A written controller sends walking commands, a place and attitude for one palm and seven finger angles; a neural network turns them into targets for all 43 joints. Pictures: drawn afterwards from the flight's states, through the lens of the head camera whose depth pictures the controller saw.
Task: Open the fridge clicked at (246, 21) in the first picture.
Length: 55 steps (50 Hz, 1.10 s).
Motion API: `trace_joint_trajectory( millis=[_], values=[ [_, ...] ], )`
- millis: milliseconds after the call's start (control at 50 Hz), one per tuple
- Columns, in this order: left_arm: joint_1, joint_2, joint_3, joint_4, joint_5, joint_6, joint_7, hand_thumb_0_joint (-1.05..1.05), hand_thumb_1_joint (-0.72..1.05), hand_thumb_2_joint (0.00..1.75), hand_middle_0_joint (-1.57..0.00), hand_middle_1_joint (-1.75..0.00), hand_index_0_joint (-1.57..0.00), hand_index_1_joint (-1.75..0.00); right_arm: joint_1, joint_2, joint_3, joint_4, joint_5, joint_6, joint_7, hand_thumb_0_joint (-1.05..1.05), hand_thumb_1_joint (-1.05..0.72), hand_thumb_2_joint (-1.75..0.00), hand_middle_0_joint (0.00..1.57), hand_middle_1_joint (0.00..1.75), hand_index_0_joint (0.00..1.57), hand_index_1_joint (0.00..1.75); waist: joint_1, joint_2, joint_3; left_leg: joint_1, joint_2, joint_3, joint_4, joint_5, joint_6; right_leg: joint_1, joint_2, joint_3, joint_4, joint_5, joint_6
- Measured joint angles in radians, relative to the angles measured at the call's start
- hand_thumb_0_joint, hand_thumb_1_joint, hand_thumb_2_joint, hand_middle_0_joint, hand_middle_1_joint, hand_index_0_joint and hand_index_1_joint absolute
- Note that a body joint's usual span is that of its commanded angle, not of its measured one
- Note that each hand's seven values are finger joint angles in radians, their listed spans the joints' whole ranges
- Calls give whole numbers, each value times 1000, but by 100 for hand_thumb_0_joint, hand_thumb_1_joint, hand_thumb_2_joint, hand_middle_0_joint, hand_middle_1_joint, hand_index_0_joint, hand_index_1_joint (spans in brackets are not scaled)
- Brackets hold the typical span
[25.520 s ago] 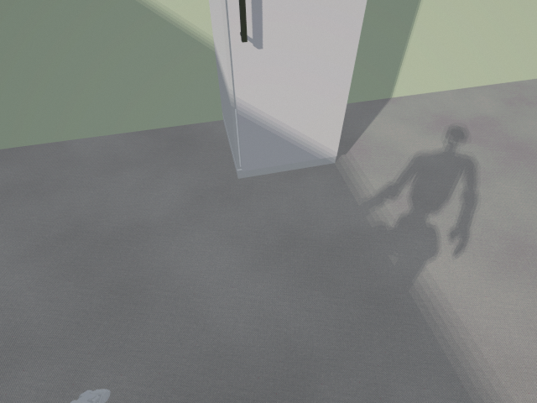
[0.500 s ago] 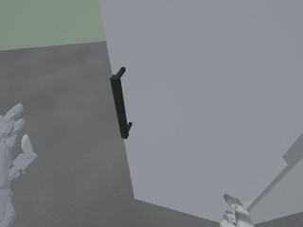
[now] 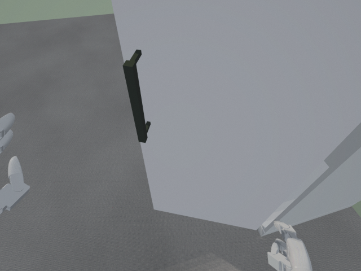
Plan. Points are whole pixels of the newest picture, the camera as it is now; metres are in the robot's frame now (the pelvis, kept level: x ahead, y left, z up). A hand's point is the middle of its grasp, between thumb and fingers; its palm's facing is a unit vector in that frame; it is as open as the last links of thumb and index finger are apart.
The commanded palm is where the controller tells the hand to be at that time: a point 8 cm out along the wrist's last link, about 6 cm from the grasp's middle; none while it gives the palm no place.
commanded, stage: step back with the hand held close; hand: left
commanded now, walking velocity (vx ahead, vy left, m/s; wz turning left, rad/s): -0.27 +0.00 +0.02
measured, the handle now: (140, 102) +0.45 +0.14 +0.12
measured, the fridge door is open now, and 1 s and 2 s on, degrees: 63 63 63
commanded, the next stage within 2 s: stop stepping back and stand still in 1.26 s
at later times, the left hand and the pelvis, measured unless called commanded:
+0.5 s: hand out of the picture +0.16 +0.28 +0.17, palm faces +0.47 -0.73 -0.49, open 7.4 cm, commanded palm +0.09 +0.31 +0.18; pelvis -0.04 +0.00 -0.01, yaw +3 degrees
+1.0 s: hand out of the picture +0.12 +0.29 +0.17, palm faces +0.43 -0.79 -0.43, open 7.4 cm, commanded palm +0.06 +0.32 +0.18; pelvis -0.08 +0.02 +0.01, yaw +0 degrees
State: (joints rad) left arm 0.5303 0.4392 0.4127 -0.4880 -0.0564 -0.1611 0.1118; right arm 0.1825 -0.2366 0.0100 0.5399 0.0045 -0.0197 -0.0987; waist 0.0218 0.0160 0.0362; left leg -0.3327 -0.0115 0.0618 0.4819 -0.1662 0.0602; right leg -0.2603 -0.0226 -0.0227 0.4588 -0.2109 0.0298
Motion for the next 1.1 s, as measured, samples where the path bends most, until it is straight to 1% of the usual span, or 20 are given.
trace_joint_trajectory(
  millis=[140,280,480,560,600,660,700,720,740,760,800,840,860,900,940,980,1020,1040,1060,1100],
  values=[
    [-16,-25,11,0,23,-32,11,1,89,90,-21,-31,-22,-30,21,8,6,8,-2,-36,2,1,-90,-89,20,30,20,30,2,2,1,-49,2,-13,39,7,9,-36,3,-10,23,9,0],
    [-24,-31,16,-8,38,-63,16,1,89,90,-21,-31,-22,-30,39,17,7,27,-10,-70,4,1,-90,-89,20,30,20,30,-2,-3,-1,-80,-5,-33,64,11,11,-55,23,9,41,8,-9],
    [-52,-20,45,-1,53,-98,11,1,88,90,-21,-31,-22,-30,20,20,2,37,-19,-100,4,1,-90,-89,20,30,20,30,4,-13,9,-99,-13,-39,85,19,13,-84,41,46,90,-2,-2],
    [-60,-24,47,-6,53,-100,5,1,89,90,-21,-31,-22,-30,-1,22,-3,35,-21,-100,8,1,-90,-89,20,30,20,30,10,-12,13,-117,-3,-37,112,5,7,-102,51,48,113,-6,-7],
    [-57,-28,40,-16,52,-102,4,1,89,90,-21,-31,-22,-30,-6,24,-6,38,-22,-96,13,1,-90,-89,20,30,20,30,10,-18,7,-131,-2,-36,130,-37,0,-111,52,51,112,-2,-10],
    [-51,-26,17,-39,45,-102,14,1,88,90,-21,-31,-22,-30,-8,23,-12,46,-23,-83,21,1,-90,-89,20,30,20,30,0,-33,-2,-150,-11,-42,158,-104,-30,-119,47,53,105,7,-12],
    [-43,-19,5,-58,43,-102,21,1,88,90,-21,-31,-22,-30,-6,18,-15,52,-23,-69,23,1,-90,-89,20,30,20,30,-10,-40,-7,-138,-13,-52,172,-92,-42,-123,44,53,105,11,-7],
    [-39,-12,3,-68,42,-103,23,1,88,90,-21,-31,-22,-30,-4,15,-18,52,-23,-63,22,1,-90,-89,20,30,20,30,-18,-39,-10,-128,-10,-55,152,-47,-37,-127,45,51,107,12,-2],
    [-38,-2,6,-75,42,-104,24,1,88,90,-21,-31,-22,-30,-3,14,-20,52,-22,-58,18,1,-90,-89,20,30,20,30,-26,-41,-8,-128,-12,-55,140,2,-20,-129,43,48,110,12,3],
    [-37,9,14,-76,42,-109,22,1,88,90,-21,-31,-22,-30,-3,16,-21,53,-19,-55,13,1,-90,-89,20,30,20,30,-29,-48,-3,-128,-15,-51,139,12,-3,-132,41,53,114,11,3],
    [-41,22,35,-60,48,-116,13,1,88,90,-21,-31,-22,-30,3,20,-25,53,-24,-62,4,1,-90,-89,20,30,20,30,-39,-36,4,-127,-9,-60,127,6,18,-147,73,73,221,-48,-2],
    [-42,31,54,-37,48,-114,8,1,88,90,-21,-31,-22,-30,18,32,-31,62,-31,-78,3,1,-90,-89,20,30,20,30,-47,-15,-6,-125,2,-85,82,31,23,-143,115,77,366,-131,-12],
    [-34,33,63,-32,41,-112,9,1,88,90,-21,-31,-22,-30,27,39,-31,69,-31,-86,8,1,-90,-89,20,30,20,30,-44,-9,-18,-122,8,-91,49,52,20,-126,126,70,396,-172,-18],
    [-5,26,71,-35,22,-104,15,1,88,90,-21,-31,-22,-30,43,51,-27,84,-28,-102,21,1,-90,-89,20,30,20,30,-27,-7,-48,-114,22,-88,-24,95,15,-66,127,44,364,-241,-28],
    [22,9,60,-48,6,-95,22,1,88,90,-21,-31,-22,-30,52,58,-17,98,-30,-118,30,1,-90,-89,20,30,20,30,-8,-7,-76,-107,32,-76,-96,137,10,15,117,23,239,-277,-37],
    [25,-5,38,-57,-1,-87,22,1,89,90,-21,-31,-21,-30,45,63,-7,108,-35,-124,35,1,-90,-89,20,30,20,30,11,-12,-90,-105,34,-60,-149,176,5,101,102,14,63,-233,-45],
    [9,2,24,-67,-2,-82,17,1,89,90,-20,-31,-21,-30,18,68,5,106,-41,-115,37,1,-90,-89,20,30,20,30,29,-34,-83,-121,26,-28,-157,198,3,162,72,27,-82,-119,-56],
    [-7,13,24,-70,-2,-84,14,1,89,90,-20,-31,-21,-30,-5,72,11,102,-43,-110,36,1,-90,-89,20,30,20,30,37,-53,-72,-137,19,-4,-142,200,4,171,50,42,-116,-72,-55],
    [-29,21,20,-65,-3,-89,11,1,89,90,-20,-31,-21,-30,-32,73,17,102,-45,-107,34,1,-90,-89,20,30,20,30,41,-62,-57,-153,18,15,-124,200,5,165,37,52,-120,-106,-31],
    [-82,20,-4,-42,-4,-85,-1,1,89,90,-20,-31,-21,-30,-78,68,16,106,-46,-95,31,1,-90,-89,20,30,21,30,24,-30,-26,-155,34,8,-131,225,5,139,55,46,-75,-135,-8]
  ],
)
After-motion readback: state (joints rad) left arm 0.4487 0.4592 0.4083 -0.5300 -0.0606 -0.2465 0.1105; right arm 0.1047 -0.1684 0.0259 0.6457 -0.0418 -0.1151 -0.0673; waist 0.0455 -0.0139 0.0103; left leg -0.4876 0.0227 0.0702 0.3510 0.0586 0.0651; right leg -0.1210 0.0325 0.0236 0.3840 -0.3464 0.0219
